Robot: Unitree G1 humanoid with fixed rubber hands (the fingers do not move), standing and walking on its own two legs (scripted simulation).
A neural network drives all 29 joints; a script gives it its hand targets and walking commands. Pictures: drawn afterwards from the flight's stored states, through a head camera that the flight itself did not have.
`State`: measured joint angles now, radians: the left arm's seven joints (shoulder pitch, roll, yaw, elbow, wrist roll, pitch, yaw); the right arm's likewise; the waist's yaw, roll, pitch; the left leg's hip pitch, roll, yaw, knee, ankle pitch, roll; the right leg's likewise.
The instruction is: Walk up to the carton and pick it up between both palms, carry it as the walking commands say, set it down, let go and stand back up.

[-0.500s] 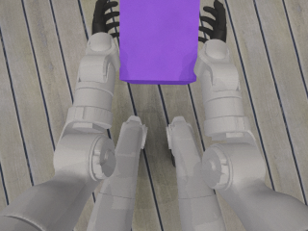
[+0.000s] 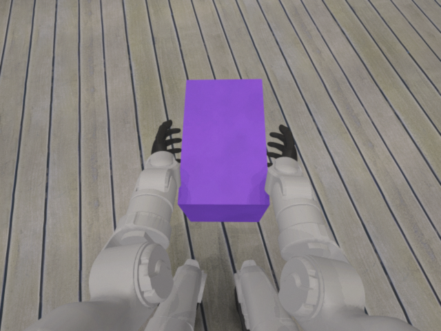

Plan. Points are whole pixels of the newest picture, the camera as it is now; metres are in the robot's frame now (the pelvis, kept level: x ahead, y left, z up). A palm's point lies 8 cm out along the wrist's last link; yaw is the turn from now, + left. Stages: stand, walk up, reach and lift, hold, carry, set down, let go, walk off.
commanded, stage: reach and lift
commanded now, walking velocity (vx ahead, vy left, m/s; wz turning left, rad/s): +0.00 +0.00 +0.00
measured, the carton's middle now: (224, 154) +0.46 +0.00 -0.09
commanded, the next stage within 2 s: none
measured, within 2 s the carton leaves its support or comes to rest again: neither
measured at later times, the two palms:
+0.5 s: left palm (152, 148) +0.40 +0.13 +0.04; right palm (290, 152) +0.40 -0.11 +0.04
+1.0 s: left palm (139, 134) +0.38 +0.12 +0.13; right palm (309, 141) +0.37 -0.11 +0.12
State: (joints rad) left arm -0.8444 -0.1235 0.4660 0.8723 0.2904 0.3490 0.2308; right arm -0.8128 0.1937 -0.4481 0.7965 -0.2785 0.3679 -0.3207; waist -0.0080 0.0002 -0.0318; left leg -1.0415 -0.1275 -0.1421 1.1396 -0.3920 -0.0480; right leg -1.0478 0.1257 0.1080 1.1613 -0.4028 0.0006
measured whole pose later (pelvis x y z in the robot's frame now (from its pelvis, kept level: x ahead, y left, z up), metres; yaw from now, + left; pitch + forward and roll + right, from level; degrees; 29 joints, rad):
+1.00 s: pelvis +0.05 +0.01 +0.09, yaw -1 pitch +0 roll +0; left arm -0.50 -0.22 0.34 0.67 0.26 0.50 0.27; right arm -0.48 0.22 -0.33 0.65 -0.27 0.50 -0.25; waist 0.01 0.01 -0.08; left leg -0.32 -0.08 -0.14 0.58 -0.25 0.00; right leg -0.33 0.09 0.16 0.60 -0.26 0.00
